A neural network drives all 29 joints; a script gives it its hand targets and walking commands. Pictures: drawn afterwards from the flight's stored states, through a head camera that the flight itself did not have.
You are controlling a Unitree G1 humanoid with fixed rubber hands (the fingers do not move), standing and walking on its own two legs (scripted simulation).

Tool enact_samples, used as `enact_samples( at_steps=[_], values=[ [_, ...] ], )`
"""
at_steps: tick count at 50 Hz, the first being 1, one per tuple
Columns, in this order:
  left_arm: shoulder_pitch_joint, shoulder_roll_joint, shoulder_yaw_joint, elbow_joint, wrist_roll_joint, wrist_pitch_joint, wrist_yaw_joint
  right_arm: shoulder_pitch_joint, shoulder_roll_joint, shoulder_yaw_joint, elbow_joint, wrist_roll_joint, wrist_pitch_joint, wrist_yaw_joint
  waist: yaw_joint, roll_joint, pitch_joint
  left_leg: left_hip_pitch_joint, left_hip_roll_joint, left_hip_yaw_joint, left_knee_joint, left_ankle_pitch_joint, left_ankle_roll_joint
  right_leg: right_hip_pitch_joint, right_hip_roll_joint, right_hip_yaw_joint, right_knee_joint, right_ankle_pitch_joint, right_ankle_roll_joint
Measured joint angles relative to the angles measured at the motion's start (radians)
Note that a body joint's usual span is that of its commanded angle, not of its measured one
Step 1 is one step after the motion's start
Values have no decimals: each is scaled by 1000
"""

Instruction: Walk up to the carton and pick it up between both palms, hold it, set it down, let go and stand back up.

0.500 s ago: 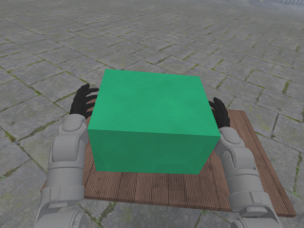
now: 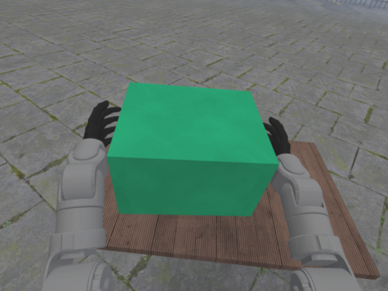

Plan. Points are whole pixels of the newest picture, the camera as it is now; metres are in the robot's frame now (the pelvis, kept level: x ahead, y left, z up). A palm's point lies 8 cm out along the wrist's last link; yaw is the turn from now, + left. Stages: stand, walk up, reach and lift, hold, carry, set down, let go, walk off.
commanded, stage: hold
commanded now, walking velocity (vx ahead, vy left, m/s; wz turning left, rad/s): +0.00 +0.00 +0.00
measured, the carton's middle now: (189, 148) +0.38 +0.01 +0.14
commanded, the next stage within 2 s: none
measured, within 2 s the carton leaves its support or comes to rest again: neither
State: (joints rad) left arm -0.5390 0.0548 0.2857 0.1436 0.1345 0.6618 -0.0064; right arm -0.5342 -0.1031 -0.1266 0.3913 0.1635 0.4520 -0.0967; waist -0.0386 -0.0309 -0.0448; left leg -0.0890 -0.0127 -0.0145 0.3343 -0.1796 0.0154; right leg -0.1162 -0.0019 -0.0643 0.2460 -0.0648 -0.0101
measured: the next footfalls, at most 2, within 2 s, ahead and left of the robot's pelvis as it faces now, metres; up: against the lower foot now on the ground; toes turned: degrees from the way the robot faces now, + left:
none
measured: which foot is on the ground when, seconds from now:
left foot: down 0.00-1.00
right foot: down 0.00-1.00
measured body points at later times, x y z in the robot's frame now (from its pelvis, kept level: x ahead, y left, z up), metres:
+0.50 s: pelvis +0.00 +0.00 +0.00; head -0.04 +0.02 +0.45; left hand +0.36 +0.19 +0.17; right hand +0.36 -0.18 +0.16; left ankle +0.01 +0.11 -0.75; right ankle +0.05 -0.12 -0.75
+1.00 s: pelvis +0.00 +0.00 +0.00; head -0.04 +0.02 +0.45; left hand +0.37 +0.19 +0.17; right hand +0.36 -0.18 +0.15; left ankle +0.01 +0.11 -0.75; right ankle +0.05 -0.12 -0.75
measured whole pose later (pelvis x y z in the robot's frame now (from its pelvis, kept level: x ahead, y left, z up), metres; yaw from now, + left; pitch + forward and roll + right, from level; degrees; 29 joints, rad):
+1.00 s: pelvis +0.00 +0.00 +0.00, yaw +0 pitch -5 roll -1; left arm -0.50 0.05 0.29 0.10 0.15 0.68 -0.03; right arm -0.50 -0.10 -0.10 0.33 0.17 0.47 -0.11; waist -0.05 -0.03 -0.03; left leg -0.07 -0.01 -0.01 0.34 -0.19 0.02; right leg -0.10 0.00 -0.06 0.25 -0.07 -0.01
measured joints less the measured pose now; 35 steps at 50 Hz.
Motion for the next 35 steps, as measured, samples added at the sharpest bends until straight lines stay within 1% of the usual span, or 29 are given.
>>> enact_samples(
  at_steps=[6, 10, 13, 22, 27, 35],
  values=[
    [32, 0, -13, -43, -4, -1, -2, 27, -8, 20, -47, 14, 5, -10, -7, 5, 0, 3, 5, -3, 13, -12, -3, 10, 5, -3, -2, -5, -1],
    [41, -7, -9, -54, 3, 8, -4, 35, -9, 24, -49, 20, 7, -12, -12, 2, 1, 15, 6, -2, 11, -16, -3, 20, 6, -2, 0, -10, -1],
    [38, -9, -3, -48, 7, 15, -9, 37, -6, 23, -47, 18, 13, -13, -12, -2, 3, 20, 5, -1, 6, -14, -2, 23, 5, -1, 1, -11, -1],
    [52, -4, -11, -80, 2, 18, -13, 47, -9, 32, -85, 25, 23, -22, -8, -2, 9, 8, 6, 0, 14, -15, -3, 14, 6, 1, 1, -7, -1],
    [37, -4, -1, -59, 5, 22, -15, 34, 0, 20, -65, 18, 26, -19, -4, -2, 8, 7, 3, 2, 7, -9, 0, 8, 3, 3, 3, -6, 0],
    [28, 0, -3, -48, 1, 18, -15, 34, 6, 11, -65, 9, 22, -17, -3, 3, 4, 3, 2, 0, 10, -10, 0, 6, 2, 1, 2, -5, 1]
  ],
)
